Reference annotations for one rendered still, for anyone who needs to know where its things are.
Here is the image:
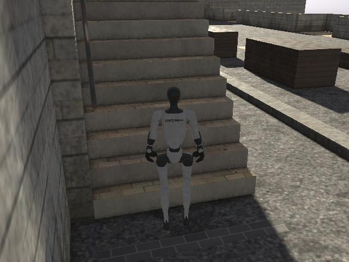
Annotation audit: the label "robot right forearm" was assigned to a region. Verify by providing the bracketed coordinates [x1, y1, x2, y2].
[194, 131, 203, 153]

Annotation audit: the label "robot right upper arm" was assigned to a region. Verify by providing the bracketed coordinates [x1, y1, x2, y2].
[185, 110, 200, 139]

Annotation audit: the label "robot foot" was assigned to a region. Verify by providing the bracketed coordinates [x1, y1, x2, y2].
[163, 216, 171, 230]
[182, 212, 190, 226]

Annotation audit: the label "robot left upper arm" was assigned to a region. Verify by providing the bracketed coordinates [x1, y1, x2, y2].
[149, 110, 163, 140]

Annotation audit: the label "robot left forearm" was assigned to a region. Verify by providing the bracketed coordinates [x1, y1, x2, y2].
[146, 131, 155, 153]

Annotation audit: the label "robot right hand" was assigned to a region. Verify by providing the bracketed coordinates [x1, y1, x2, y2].
[192, 151, 204, 162]

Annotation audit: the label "robot left hand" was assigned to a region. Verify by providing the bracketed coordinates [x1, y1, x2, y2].
[145, 151, 157, 162]

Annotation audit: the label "robot right foot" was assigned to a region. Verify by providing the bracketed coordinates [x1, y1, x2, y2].
[182, 212, 190, 226]

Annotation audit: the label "robot left foot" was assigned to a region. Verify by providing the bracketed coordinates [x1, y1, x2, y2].
[163, 216, 171, 230]

